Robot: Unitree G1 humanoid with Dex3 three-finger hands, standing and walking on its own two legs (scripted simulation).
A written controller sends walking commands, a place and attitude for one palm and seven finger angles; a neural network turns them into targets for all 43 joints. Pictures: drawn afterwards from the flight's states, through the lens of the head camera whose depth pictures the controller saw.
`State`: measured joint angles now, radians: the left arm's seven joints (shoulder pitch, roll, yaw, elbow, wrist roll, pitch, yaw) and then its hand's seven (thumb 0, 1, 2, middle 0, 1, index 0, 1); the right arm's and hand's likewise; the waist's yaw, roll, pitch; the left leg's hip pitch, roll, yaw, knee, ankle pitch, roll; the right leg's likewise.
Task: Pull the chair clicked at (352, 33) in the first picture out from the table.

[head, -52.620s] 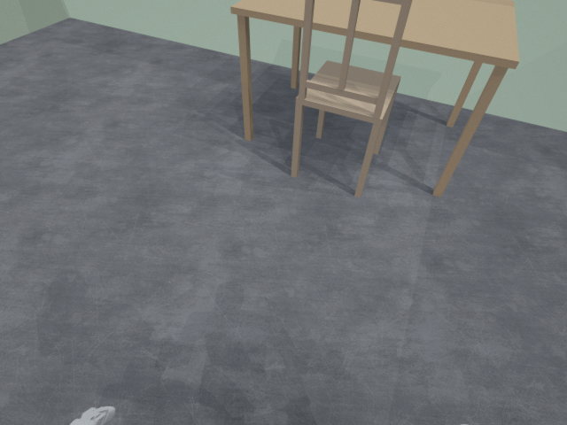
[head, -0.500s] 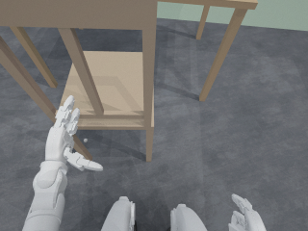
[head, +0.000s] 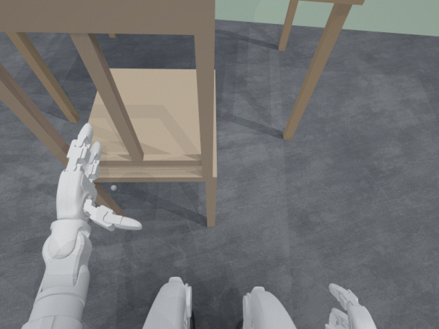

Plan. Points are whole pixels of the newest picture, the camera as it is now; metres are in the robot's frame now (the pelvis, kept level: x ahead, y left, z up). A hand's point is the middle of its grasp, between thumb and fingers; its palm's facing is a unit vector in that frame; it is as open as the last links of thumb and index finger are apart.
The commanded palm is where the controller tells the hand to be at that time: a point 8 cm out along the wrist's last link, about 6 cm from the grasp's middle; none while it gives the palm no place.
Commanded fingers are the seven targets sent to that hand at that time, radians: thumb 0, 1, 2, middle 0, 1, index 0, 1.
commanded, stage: aim the fingers beside a spindle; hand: left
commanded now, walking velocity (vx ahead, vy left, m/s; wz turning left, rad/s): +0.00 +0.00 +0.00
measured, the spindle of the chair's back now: (117, 111) +0.50 +0.20 +0.06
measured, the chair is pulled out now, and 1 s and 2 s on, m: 0.32 0.32 0.32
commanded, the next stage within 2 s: none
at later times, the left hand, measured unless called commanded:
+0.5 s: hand (119, 194) +0.35 +0.19 +0.01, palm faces +0.00 -1.00 -0.03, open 16.9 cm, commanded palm +0.33 +0.23 +0.02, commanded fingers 0.00 -0.50 0.30 -0.06 -0.08 -0.06 -0.08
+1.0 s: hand (128, 194) +0.35 +0.17 +0.01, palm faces +0.00 -1.00 -0.02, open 16.9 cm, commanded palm +0.33 +0.24 +0.02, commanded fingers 0.00 -0.50 0.30 -0.06 -0.08 -0.06 -0.08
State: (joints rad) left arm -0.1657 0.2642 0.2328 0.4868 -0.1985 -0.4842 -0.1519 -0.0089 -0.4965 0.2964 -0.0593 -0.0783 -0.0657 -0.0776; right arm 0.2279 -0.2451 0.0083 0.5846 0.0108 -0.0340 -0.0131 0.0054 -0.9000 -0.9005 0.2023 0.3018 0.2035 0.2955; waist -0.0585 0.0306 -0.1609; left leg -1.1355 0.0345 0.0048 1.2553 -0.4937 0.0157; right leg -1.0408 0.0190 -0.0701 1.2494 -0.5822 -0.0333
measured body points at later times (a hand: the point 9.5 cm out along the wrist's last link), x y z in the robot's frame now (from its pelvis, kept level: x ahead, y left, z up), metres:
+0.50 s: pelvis +0.00 +0.00 +0.00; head +0.11 +0.01 +0.44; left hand +0.34 +0.24 +0.02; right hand +0.14 -0.25 -0.11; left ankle +0.05 +0.11 -0.62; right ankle +0.01 -0.10 -0.62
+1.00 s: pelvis +0.00 +0.01 +0.00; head +0.11 +0.02 +0.43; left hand +0.34 +0.22 +0.02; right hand +0.14 -0.25 -0.11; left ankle +0.05 +0.11 -0.62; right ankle +0.01 -0.10 -0.62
